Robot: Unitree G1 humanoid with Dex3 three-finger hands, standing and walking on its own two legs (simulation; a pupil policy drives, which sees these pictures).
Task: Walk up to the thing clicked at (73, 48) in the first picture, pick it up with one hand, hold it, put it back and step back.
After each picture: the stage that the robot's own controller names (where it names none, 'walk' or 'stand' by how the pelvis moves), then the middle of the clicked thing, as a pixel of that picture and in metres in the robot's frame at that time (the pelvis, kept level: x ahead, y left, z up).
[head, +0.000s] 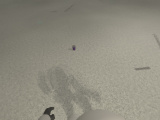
stand; (74, 47) +1.49 +0.44 -0.72
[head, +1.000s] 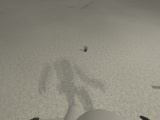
walk; (85, 49) +1.39 +0.19 -0.69
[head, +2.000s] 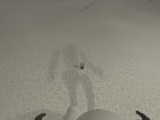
walk; (82, 66) +0.89 +0.14 -0.69
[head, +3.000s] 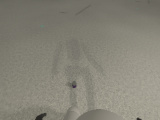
walk; (74, 84) +0.54 +0.20 -0.70
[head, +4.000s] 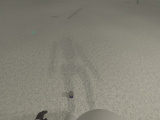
walk; (71, 94) +0.41 +0.21 -0.71
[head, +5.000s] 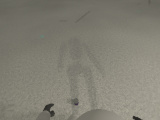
stand; (76, 101) +0.34 +0.18 -0.72
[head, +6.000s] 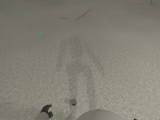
stand; (73, 102) +0.31 +0.19 -0.72
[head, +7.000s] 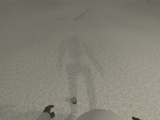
stand; (74, 100) +0.34 +0.20 -0.72
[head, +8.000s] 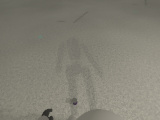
stand; (74, 101) +0.35 +0.20 -0.73
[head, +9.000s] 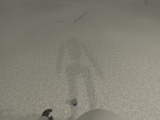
stand; (74, 102) +0.33 +0.20 -0.73
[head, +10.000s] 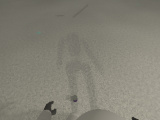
go down; (75, 98) +0.34 +0.19 -0.72
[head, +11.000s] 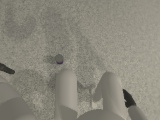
go down; (59, 59) +0.41 +0.24 -0.29
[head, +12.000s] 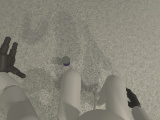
close in; (66, 61) +0.41 +0.23 -0.30
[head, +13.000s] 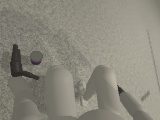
close in; (36, 58) +0.39 +0.27 -0.21
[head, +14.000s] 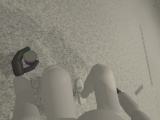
close; (30, 58) +0.39 +0.28 -0.22
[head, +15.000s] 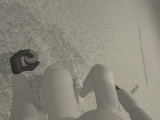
lift; (30, 58) +0.37 +0.28 -0.23
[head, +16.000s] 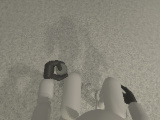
lift; (62, 71) +0.31 +0.22 -0.07
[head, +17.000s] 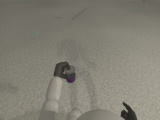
hold; (70, 74) +0.33 +0.16 +0.03
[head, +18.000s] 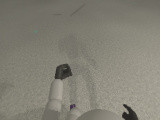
hold; (73, 110) +0.19 +0.17 -0.60
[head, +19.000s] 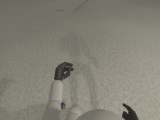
stand; (61, 105) +0.21 +0.34 -0.70
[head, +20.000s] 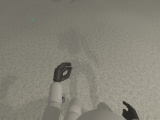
stand; (60, 99) +0.23 +0.34 -0.66
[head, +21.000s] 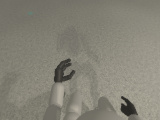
stand; (60, 94) +0.26 +0.34 -0.60
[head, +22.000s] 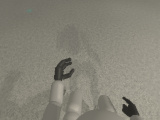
stand; (60, 91) +0.28 +0.34 -0.59
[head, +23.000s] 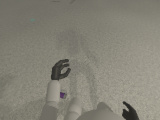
stand; (61, 95) +0.29 +0.33 -0.66
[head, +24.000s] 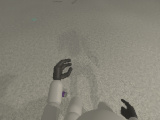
stand; (62, 93) +0.31 +0.33 -0.64
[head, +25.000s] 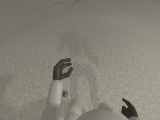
stand; (62, 93) +0.32 +0.33 -0.64
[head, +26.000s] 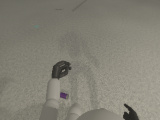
hold; (64, 95) +0.33 +0.32 -0.68
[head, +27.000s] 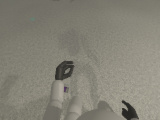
stand; (64, 89) +0.36 +0.33 -0.64
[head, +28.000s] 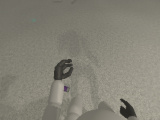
stand; (65, 88) +0.37 +0.32 -0.63
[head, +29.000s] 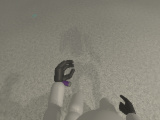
close; (66, 83) +0.40 +0.32 -0.60
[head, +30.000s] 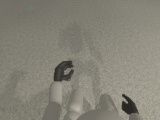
close; (66, 78) +0.43 +0.32 -0.58
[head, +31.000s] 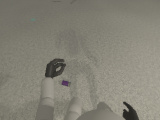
stand; (66, 83) +0.45 +0.30 -0.65
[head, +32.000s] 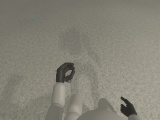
stand; (67, 79) +0.47 +0.32 -0.62
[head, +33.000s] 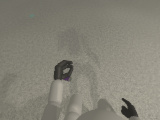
close; (67, 78) +0.49 +0.30 -0.62
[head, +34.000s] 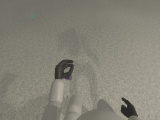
close; (67, 77) +0.52 +0.30 -0.62
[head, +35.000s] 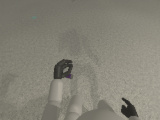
close; (68, 75) +0.54 +0.29 -0.63
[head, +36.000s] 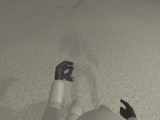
close; (70, 78) +0.56 +0.29 -0.65
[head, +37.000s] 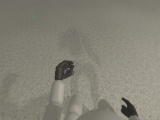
close; (70, 72) +0.59 +0.29 -0.62
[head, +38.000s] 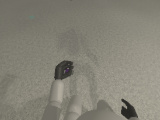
close; (69, 71) +0.61 +0.28 -0.63
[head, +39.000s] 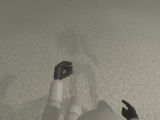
close; (69, 71) +0.62 +0.28 -0.63
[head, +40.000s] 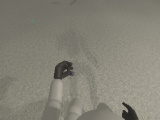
close; (70, 73) +0.62 +0.28 -0.65
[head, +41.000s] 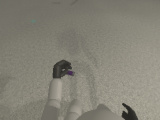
close; (70, 73) +0.62 +0.27 -0.66
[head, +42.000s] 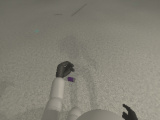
stand; (71, 79) +0.62 +0.28 -0.70
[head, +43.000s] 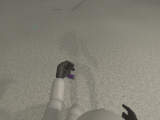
stand; (71, 76) +0.62 +0.28 -0.69
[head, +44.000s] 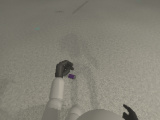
close; (72, 76) +0.64 +0.28 -0.69
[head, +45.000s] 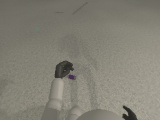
stand; (72, 77) +0.64 +0.27 -0.69
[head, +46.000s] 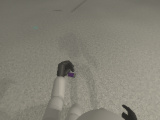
crouch; (71, 74) +0.66 +0.27 -0.68
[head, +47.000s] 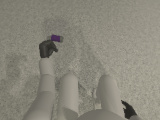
lower; (57, 38) +0.73 +0.33 -0.35
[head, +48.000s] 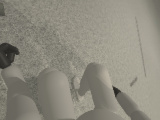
lower; out of the picture +0.67 +0.45 -0.25
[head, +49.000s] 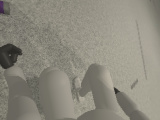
lower; out of the picture +0.67 +0.46 -0.25
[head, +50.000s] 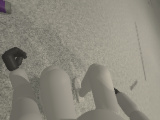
lower; out of the picture +0.68 +0.46 -0.25
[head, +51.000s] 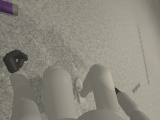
lower; (5, 7) +0.69 +0.46 -0.25
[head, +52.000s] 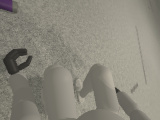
open; (5, 4) +0.70 +0.46 -0.24
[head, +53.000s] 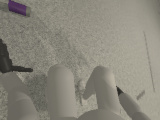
rise; (20, 9) +0.70 +0.45 -0.25
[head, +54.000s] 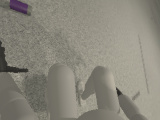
stand; (21, 7) +0.71 +0.45 -0.25
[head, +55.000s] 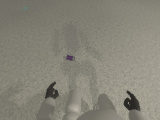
stand; (70, 57) +0.75 +0.29 -0.58
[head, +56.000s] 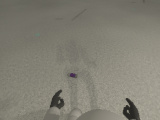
stand; (73, 75) +0.74 +0.26 -0.69
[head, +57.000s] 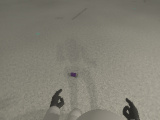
stand; (74, 74) +0.74 +0.26 -0.69
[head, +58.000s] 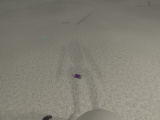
stand; (78, 76) +0.79 +0.24 -0.74
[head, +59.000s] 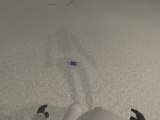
walk; (73, 63) +0.83 +0.26 -0.73
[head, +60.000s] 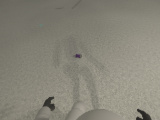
walk; (78, 56) +1.05 +0.31 -0.73
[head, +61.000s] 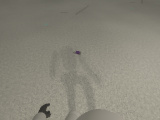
stand; (78, 52) +1.31 +0.28 -0.73
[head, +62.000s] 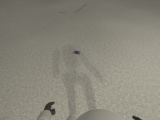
stand; (77, 52) +1.30 +0.30 -0.74
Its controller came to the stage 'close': yes
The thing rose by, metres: 0.71
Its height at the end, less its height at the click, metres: -0.02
